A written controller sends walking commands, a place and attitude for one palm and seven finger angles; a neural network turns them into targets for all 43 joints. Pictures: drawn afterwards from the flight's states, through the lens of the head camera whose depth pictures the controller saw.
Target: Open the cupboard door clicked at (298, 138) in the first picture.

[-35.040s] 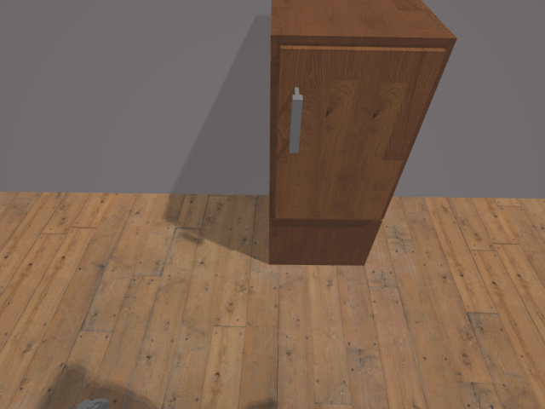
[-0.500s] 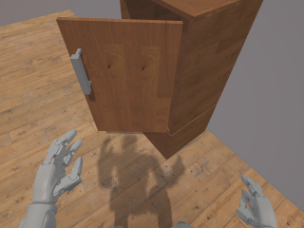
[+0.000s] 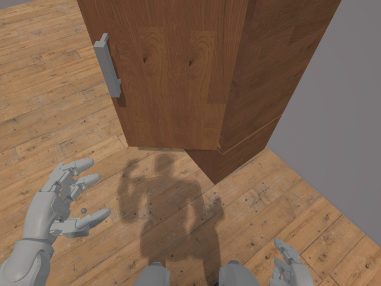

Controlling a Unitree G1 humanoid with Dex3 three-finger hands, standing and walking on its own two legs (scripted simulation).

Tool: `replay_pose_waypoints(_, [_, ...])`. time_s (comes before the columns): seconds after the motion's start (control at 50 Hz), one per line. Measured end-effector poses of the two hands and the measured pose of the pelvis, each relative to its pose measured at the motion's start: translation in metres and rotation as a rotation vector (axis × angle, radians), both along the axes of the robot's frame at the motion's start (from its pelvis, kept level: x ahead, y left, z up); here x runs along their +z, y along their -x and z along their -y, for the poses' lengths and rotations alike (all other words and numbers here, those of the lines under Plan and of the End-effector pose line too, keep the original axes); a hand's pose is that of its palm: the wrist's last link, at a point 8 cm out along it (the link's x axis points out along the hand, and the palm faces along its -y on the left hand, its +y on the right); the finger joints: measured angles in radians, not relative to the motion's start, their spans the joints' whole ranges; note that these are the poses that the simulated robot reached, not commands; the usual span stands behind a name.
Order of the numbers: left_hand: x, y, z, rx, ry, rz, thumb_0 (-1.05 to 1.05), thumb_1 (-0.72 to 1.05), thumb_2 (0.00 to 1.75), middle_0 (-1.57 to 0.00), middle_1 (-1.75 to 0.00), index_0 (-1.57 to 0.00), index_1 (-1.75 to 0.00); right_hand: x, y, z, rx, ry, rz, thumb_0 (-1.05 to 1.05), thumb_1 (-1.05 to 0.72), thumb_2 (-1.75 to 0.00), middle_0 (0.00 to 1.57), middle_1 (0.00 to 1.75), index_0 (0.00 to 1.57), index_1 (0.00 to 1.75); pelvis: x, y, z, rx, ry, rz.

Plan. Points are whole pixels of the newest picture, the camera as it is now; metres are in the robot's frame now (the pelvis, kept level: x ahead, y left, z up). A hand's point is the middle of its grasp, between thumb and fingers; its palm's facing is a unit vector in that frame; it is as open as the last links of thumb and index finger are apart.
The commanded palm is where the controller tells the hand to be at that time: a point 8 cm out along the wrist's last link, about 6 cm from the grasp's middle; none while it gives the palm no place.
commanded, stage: raise the hand with hooked fingers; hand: left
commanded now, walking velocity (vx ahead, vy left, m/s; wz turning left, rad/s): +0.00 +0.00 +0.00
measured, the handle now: (110, 66) +0.62 +0.25 +0.08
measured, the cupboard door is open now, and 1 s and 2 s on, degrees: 51 51 51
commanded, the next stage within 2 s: move the hooked fingers beside the handle in 1.30 s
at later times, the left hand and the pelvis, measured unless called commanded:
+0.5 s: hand (59, 183) +0.28 +0.26 +0.08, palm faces +0.03 -1.00 -0.06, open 13.6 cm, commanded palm +0.26 +0.31 +0.08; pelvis +0.02 +0.01 +0.02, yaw +0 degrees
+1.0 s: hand (58, 157) +0.33 +0.27 +0.10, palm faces +0.00 -1.00 -0.03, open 14.0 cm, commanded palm +0.29 +0.32 +0.10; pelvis +0.03 +0.00 +0.03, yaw -1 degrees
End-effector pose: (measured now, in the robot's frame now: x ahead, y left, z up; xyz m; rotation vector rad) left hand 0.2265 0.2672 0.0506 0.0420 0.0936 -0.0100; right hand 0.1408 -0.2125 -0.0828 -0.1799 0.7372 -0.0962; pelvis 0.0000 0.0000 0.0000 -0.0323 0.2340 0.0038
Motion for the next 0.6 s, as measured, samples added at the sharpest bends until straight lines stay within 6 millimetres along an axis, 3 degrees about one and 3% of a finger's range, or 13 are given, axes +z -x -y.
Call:
replay_pose_waypoints(0.12, [0.008,-0.004,-0.016,0.031,-0.016,0.039,0.00,0.03,0.52,-0.26,-0.86,-0.26,-0.87,0.011,0.013,0.023,-0.025,0.080,-0.025,0.02,-0.90,-0.90,0.21,0.30,0.21,0.30,0.005,-0.005,-0.007,-0.004,-0.003,-0.003])
replay_pose_waypoints(0.26, [0.009,-0.014,-0.025,0.015,-0.010,0.044,0.00,-0.13,0.45,-0.27,-0.96,-0.27,-0.97,0.031,-0.007,0.038,-0.023,0.154,0.021,0.02,-0.90,-0.90,0.21,0.30,0.21,0.30,0.010,-0.011,-0.012,-0.001,0.002,0.007])
replay_pose_waypoints(0.44, [0.025,-0.030,-0.039,0.034,-0.014,0.067,-0.01,-0.34,0.36,-0.29,-1.10,-0.29,-1.11,0.045,-0.042,0.020,0.027,0.124,0.090,0.02,-0.90,-0.90,0.20,0.30,0.20,0.30,0.017,-0.020,-0.012,0.004,0.007,0.021])
replay_pose_waypoints(0.6, [0.036,-0.046,-0.051,0.037,-0.013,0.055,-0.01,-0.46,0.31,-0.30,-1.17,-0.30,-1.18,0.041,-0.049,0.007,0.056,0.078,0.067,0.01,-0.90,-0.90,0.21,0.30,0.21,0.30,0.022,-0.025,-0.009,0.005,0.006,0.026])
